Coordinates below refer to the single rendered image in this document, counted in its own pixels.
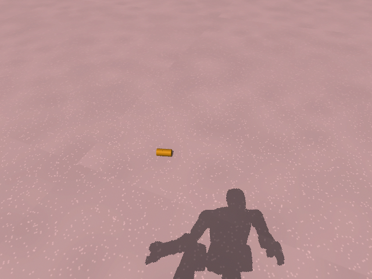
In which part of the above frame can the can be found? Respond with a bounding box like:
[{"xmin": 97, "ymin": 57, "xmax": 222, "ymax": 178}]
[{"xmin": 156, "ymin": 148, "xmax": 172, "ymax": 156}]

